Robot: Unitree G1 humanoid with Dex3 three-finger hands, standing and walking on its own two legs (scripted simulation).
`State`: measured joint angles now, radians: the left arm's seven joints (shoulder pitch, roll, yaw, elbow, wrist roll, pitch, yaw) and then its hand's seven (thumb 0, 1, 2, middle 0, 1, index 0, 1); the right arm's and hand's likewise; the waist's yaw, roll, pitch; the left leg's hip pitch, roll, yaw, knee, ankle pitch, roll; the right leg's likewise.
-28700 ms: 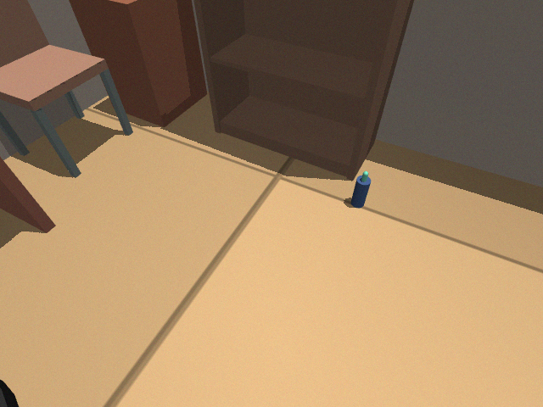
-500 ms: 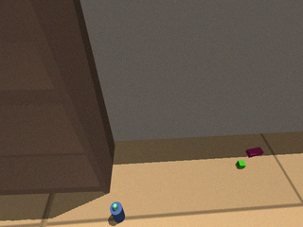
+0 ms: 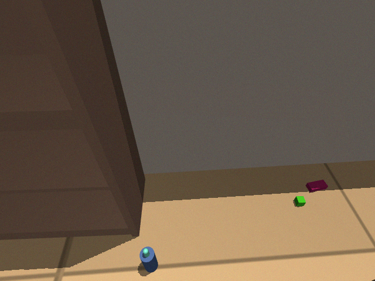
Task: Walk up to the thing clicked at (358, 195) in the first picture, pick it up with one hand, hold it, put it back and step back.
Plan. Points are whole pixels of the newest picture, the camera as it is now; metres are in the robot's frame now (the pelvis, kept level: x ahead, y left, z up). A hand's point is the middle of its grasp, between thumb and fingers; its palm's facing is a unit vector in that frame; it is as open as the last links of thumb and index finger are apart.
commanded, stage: stand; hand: left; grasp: from the side
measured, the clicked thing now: (148, 258) +0.38 +0.20 -0.67
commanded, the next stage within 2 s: step back in 1.28 s
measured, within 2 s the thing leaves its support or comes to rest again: neither
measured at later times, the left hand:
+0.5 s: hand out of the picture +0.09 +0.24 -0.16, palm faces -0.05 -0.94 -0.34, open 7.3 cm
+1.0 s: hand out of the picture +0.12 +0.24 -0.15, palm faces -0.04 -0.94 -0.34, open 7.3 cm
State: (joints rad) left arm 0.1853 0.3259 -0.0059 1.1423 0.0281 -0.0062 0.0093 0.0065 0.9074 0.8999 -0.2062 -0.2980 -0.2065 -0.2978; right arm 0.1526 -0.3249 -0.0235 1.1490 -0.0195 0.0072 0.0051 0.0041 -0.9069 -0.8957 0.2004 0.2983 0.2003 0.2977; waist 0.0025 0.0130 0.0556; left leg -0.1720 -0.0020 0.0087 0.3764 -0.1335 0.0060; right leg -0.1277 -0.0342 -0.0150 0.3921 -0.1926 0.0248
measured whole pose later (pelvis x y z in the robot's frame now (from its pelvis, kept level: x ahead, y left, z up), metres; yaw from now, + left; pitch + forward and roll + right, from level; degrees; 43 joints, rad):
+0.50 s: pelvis +0.02 +0.00 +0.00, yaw +0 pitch -3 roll +0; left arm 0.13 0.33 -0.01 1.14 0.02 -0.01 0.01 0.01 0.91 0.90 -0.21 -0.30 -0.21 -0.30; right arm 0.12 -0.33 -0.01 1.17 -0.01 0.00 0.01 0.00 -0.91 -0.90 0.20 0.30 0.20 0.30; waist -0.01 0.01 0.06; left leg -0.15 0.01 0.01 0.34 -0.14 0.00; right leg -0.11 -0.03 -0.01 0.35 -0.20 0.02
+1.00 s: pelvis +0.04 -0.01 +0.00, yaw -1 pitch -3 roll +0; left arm 0.10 0.33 0.00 1.14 0.02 -0.01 0.01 0.01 0.91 0.90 -0.21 -0.30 -0.21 -0.30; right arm 0.09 -0.34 -0.01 1.16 -0.01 -0.01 0.00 0.00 -0.91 -0.90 0.20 0.30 0.20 0.30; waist -0.01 0.00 0.05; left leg -0.11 0.01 0.02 0.32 -0.16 -0.01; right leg -0.07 -0.02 -0.01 0.32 -0.21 0.02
